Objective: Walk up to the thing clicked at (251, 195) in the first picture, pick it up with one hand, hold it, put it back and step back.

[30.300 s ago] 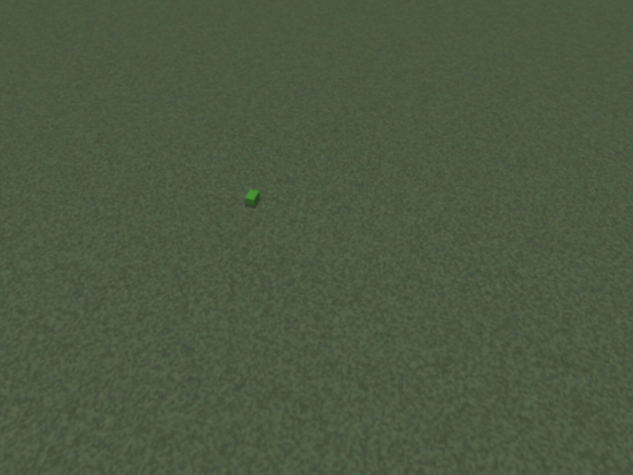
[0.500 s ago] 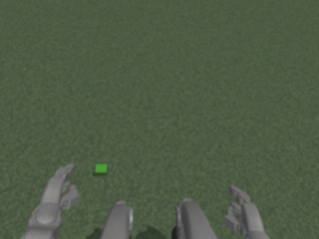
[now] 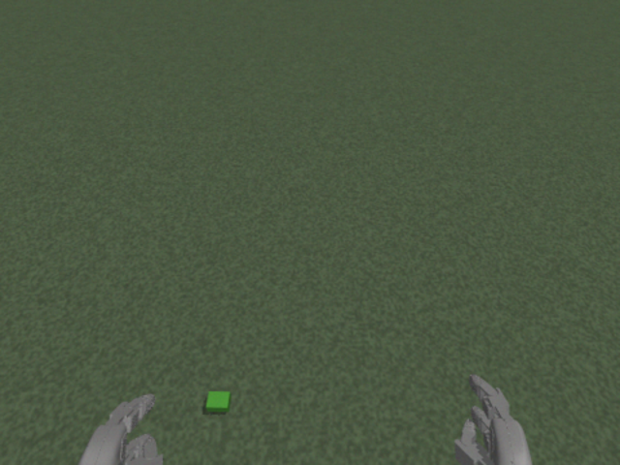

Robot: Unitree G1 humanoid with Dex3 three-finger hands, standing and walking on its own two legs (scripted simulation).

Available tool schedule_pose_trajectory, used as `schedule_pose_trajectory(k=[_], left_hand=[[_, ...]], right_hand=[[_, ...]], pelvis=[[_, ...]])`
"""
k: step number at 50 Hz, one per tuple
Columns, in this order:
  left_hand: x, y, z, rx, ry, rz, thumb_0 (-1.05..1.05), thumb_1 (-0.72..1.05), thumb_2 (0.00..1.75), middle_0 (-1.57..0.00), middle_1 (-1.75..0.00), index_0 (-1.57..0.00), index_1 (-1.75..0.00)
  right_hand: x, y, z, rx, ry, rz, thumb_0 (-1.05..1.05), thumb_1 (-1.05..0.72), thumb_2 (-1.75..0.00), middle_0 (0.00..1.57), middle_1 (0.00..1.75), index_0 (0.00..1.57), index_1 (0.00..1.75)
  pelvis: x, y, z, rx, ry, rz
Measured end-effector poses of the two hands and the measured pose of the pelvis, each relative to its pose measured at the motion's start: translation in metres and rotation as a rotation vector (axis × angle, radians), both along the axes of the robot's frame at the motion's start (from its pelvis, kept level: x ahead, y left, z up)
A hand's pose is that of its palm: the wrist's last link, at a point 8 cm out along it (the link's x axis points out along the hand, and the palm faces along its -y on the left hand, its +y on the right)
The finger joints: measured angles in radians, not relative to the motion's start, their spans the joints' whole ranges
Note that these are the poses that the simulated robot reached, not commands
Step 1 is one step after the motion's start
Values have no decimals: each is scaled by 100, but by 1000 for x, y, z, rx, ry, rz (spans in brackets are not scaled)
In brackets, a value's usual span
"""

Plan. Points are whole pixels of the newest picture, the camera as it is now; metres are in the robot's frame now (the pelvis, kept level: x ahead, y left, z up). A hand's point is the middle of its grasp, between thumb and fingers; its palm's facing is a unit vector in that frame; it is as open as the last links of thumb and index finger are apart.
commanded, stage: home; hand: left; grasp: from above
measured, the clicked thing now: (218, 401) +0.45 +0.25 -0.70
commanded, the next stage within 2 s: stand in 1.86 s
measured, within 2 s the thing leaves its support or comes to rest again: neither
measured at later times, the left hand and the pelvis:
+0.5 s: hand (164, 451) +0.17 +0.18 -0.04, palm faces +0.04 -0.98 -0.20, open 7.4 cm; pelvis +0.01 +0.00 +0.00, yaw +0 degrees
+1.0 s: hand (168, 461) +0.16 +0.17 -0.05, palm faces +0.04 -0.98 -0.20, open 7.4 cm; pelvis +0.00 -0.01 +0.00, yaw +0 degrees
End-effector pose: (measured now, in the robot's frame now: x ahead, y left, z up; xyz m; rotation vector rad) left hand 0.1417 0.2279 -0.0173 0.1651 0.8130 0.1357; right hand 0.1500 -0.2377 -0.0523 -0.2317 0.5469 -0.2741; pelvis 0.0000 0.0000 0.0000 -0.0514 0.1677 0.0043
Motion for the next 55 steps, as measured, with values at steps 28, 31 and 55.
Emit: schedule_pose_trajectory(k=[28, 31, 55], left_hand=[[14, -5, -2, 0, -1, -14, 1, 90, 90, -20, -30, -20, -30], [12, -6, -2, -3, 1, -15, 1, 90, 90, -20, -30, -20, -30], [5, -9, -3, -2, 1, -14, 1, 90, 90, -20, -30, -20, -30]], right_hand=[[-4, -6, -9, -8, 56, -1, 2, -90, -90, 20, 30, 21, 30], [-6, -8, -8, -11, 52, -2, 2, -90, -90, 20, 30, 21, 30], [-4, -10, -6, -11, 21, 0, 2, -90, -90, 20, 30, 21, 30]], pelvis=[[8, -3, 1, 5, -2, -4], [6, -4, 1, 6, -4, -5], [1, -7, -1, 8, -6, -4]])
